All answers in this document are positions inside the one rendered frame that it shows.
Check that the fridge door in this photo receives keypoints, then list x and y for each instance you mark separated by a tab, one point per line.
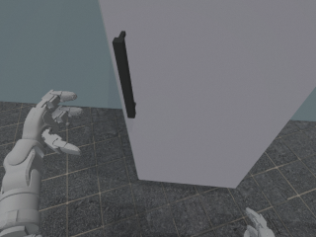
213	81

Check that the left robot hand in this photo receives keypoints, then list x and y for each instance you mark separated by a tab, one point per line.
39	120

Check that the robot left forearm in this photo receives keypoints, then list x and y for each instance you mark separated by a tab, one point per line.
20	191

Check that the handle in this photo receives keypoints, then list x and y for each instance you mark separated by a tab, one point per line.
124	74

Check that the right robot hand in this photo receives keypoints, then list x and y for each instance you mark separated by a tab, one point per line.
259	223

